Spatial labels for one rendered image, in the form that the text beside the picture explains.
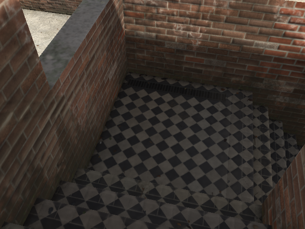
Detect stairs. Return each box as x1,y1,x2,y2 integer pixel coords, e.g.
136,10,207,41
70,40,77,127
253,104,303,205
1,167,272,229

